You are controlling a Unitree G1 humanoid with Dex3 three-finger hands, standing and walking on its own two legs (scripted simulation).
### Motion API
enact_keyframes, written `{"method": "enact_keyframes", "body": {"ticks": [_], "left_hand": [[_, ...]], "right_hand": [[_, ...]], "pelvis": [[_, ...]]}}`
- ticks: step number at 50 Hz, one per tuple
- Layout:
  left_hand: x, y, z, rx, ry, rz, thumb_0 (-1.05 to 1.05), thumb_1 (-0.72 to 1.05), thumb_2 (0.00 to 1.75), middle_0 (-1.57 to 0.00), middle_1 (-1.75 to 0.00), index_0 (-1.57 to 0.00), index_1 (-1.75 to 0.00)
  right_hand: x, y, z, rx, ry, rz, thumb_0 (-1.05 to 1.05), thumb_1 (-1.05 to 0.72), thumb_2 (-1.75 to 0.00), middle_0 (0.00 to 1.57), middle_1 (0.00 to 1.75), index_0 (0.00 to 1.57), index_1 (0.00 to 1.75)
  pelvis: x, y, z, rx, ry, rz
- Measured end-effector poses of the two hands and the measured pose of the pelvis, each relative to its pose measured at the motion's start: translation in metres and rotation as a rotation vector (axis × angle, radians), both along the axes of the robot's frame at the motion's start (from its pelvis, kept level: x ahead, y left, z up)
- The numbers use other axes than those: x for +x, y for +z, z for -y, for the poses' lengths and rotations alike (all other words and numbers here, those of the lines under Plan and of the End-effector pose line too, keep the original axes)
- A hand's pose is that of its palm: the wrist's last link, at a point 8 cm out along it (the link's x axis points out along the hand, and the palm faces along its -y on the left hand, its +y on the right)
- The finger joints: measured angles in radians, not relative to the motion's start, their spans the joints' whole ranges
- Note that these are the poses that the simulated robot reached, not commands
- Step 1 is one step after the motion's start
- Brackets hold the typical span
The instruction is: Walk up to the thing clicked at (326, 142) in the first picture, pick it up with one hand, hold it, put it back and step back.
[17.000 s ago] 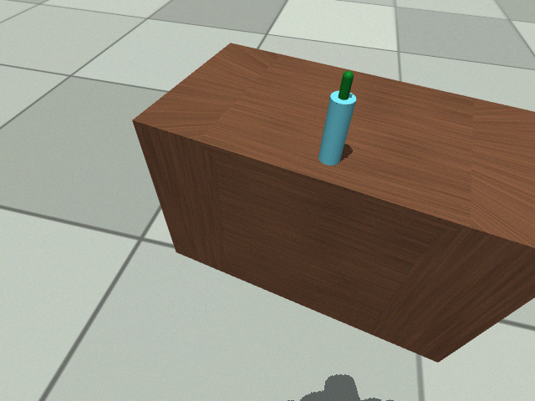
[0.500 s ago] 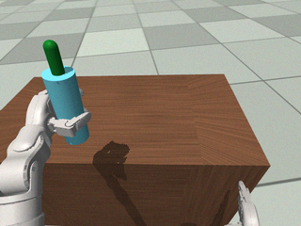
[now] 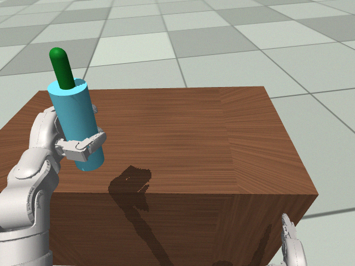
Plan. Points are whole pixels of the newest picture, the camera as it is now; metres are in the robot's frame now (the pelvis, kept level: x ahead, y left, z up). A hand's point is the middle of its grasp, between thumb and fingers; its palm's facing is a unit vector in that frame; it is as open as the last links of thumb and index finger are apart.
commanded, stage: hold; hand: left
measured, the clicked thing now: (76, 116) +0.31 +0.17 +0.26
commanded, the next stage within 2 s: crouch in 0.72 s
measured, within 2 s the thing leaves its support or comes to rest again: neither
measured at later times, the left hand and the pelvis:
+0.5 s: hand (85, 130) +0.31 +0.17 +0.22, palm faces +0.07 -1.00 -0.06, open 8.6 cm; pelvis +0.00 +0.00 +0.00, yaw +0 degrees
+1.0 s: hand (87, 133) +0.31 +0.17 +0.21, palm faces +0.07 -1.00 -0.04, open 8.6 cm; pelvis +0.00 +0.00 +0.00, yaw +0 degrees
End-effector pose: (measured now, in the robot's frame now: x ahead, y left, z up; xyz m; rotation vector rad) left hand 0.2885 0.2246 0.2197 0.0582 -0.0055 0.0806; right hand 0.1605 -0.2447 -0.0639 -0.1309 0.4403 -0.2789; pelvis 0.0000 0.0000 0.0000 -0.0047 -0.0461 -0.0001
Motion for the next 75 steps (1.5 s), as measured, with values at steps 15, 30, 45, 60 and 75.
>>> {"method": "enact_keyframes", "body": {"ticks": [15, 30, 45, 60, 75], "left_hand": [[-0.002, -0.001, 0.001, 0.006, -0.011, -0.003, -0.01, -0.28, 1.22, -0.82, -1.2, -0.79, -1.19], [0.0, 0.006, 0.003, 0.006, -0.017, 0.009, -0.01, -0.28, 1.22, -0.82, -1.2, -0.79, -1.19], [-0.004, 0.003, 0.002, 0.006, -0.011, 0.001, -0.01, -0.28, 1.22, -0.82, -1.2, -0.79, -1.19], [0.032, -0.046, 0.003, -0.057, 0.024, -0.117, 0.0, -0.28, 1.22, -0.83, -1.18, -0.8, -1.17], [0.063, -0.089, -0.003, -0.041, 0.021, -0.098, 0.0, -0.27, 1.22, -0.83, -1.18, -0.8, -1.17]], "right_hand": [[0.002, 0.002, 0.0, -0.005, -0.006, 0.011, -0.01, 0.53, -0.07, 0.05, 0.06, 0.05, 0.05], [-0.001, 0.0, 0.001, -0.002, -0.011, 0.005, -0.01, 0.52, -0.07, 0.05, 0.06, 0.05, 0.05], [-0.001, 0.0, 0.001, 0.001, -0.004, 0.007, -0.01, 0.53, -0.06, 0.05, 0.06, 0.05, 0.05], [-0.01, 0.0, 0.002, -0.015, 0.002, -0.022, -0.01, 0.57, -0.05, 0.05, 0.06, 0.05, 0.05], [-0.017, 0.007, 0.014, -0.059, -0.03, -0.05, -0.01, 0.56, -0.05, 0.05, 0.05, 0.05, 0.05]], "pelvis": [[0.0, 0.0, -0.001, -0.001, 0.002, 0.003], [-0.001, 0.0, -0.002, -0.001, -0.001, 0.002], [-0.002, 0.0, 0.0, 0.0, 0.002, 0.004], [-0.008, -0.001, 0.003, 0.005, 0.002, -0.016], [-0.004, -0.002, -0.001, -0.005, -0.016, -0.055]]}}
